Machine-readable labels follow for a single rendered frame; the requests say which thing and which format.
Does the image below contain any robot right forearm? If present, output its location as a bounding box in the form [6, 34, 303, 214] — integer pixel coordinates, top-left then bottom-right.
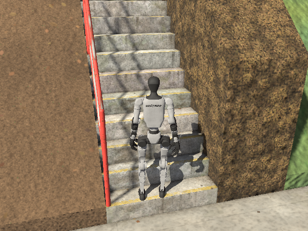
[170, 117, 179, 142]

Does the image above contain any left robot upper arm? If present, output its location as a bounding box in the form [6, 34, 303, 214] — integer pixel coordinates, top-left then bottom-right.
[133, 97, 144, 124]

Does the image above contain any right robot upper arm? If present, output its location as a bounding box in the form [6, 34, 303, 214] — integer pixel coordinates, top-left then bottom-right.
[164, 97, 175, 124]

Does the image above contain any right robot foot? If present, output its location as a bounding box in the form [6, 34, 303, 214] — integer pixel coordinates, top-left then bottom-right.
[159, 186, 166, 198]

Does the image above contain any robot left forearm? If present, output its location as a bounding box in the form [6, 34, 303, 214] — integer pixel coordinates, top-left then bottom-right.
[130, 117, 138, 140]

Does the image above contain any right robot shin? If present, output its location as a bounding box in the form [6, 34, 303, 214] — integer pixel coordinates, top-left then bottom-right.
[160, 161, 167, 191]

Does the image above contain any left robot hand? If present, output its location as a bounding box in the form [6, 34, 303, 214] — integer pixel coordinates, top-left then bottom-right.
[129, 139, 138, 151]

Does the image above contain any right robot hand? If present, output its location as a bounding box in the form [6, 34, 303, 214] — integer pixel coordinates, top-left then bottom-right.
[169, 141, 180, 156]

